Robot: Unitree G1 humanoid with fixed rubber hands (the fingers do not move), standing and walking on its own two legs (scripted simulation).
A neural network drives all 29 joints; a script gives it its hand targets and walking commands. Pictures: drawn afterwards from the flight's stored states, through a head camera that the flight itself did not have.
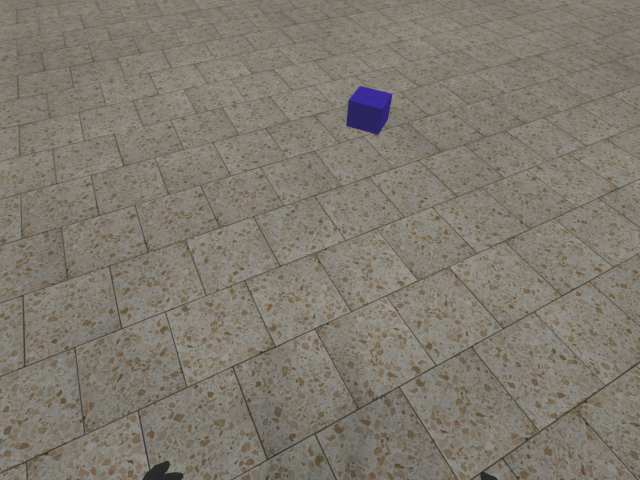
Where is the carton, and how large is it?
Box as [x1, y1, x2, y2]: [346, 86, 391, 134]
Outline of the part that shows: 359,86 348,101 346,125 378,134 387,119 391,94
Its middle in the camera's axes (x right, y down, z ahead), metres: +0.28 -0.69 +2.11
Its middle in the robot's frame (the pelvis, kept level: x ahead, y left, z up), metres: +1.96 -0.23 -0.69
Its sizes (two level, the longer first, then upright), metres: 0.189 0.167 0.157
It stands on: the floor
